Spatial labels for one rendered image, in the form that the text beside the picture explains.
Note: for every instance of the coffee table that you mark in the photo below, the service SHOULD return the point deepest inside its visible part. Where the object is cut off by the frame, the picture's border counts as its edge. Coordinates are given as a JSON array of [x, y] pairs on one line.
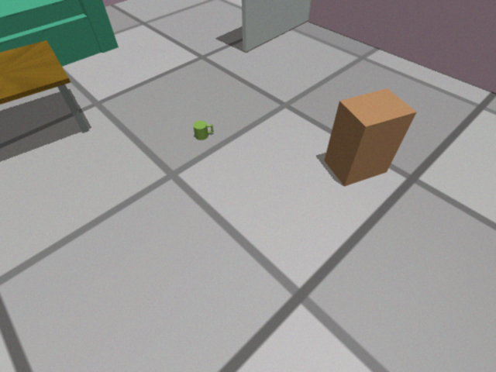
[[30, 69]]

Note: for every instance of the sofa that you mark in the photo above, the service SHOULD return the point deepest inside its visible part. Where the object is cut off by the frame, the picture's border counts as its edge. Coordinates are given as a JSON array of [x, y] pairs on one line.
[[74, 29]]

